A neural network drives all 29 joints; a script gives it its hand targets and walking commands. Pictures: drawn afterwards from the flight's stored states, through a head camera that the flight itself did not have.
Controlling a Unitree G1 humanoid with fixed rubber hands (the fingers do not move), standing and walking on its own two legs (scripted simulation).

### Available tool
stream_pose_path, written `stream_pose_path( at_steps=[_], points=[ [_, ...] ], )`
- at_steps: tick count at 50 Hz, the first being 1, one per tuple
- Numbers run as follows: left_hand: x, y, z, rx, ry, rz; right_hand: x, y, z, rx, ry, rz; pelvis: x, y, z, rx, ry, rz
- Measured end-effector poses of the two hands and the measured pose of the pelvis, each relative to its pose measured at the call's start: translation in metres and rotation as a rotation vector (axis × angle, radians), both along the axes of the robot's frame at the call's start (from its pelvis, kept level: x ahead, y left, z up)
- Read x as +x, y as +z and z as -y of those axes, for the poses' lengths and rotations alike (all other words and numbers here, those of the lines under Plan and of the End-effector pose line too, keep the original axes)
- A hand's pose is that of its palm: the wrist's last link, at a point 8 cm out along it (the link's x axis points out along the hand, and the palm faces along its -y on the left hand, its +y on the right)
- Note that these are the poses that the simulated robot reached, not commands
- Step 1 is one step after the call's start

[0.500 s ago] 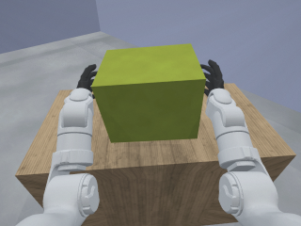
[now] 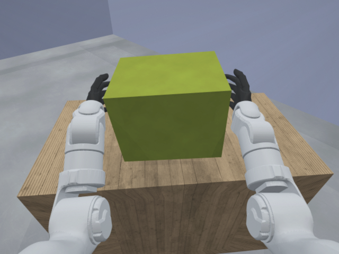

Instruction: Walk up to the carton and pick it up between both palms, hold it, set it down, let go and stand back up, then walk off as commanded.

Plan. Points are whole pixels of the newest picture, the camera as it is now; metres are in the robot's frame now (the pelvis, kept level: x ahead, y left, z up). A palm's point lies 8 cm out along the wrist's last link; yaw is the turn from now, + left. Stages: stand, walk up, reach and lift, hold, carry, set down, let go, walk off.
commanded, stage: hold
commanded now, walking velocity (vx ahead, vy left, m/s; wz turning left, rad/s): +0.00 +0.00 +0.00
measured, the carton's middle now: (169, 106) +0.42 -0.01 +0.18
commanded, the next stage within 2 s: none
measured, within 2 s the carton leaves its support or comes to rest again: neither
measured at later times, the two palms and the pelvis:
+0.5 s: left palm (95, 104) +0.38 +0.16 +0.22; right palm (242, 100) +0.38 -0.17 +0.23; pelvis +0.00 +0.00 +0.00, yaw +0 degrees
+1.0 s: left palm (96, 106) +0.38 +0.16 +0.22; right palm (241, 103) +0.38 -0.17 +0.22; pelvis +0.00 +0.00 +0.00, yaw +0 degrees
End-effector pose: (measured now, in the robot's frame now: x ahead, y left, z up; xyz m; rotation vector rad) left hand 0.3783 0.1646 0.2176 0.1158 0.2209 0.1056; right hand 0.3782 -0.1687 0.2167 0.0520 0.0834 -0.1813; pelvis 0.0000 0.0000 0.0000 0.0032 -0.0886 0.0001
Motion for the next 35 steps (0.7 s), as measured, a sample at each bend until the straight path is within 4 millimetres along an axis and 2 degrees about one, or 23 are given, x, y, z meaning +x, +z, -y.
stream_pose_path(
  at_steps=[10,26,35],
  points=[
    [0.004,-0.003,0.000,0.000,0.000,-0.009,0.004,-0.002,0.000,0.000,0.000,-0.005,0.002,0.000,0.000,0.000,0.000,-0.004],
    [0.000,0.003,0.001,-0.002,-0.002,0.017,0.000,0.009,0.001,-0.002,-0.002,0.026,0.001,0.000,0.000,0.001,0.000,0.000],
    [-0.002,0.002,0.001,-0.002,0.000,0.009,-0.002,0.003,0.001,-0.001,0.001,0.014,-0.001,0.000,0.001,0.001,0.000,0.003]
  ],
)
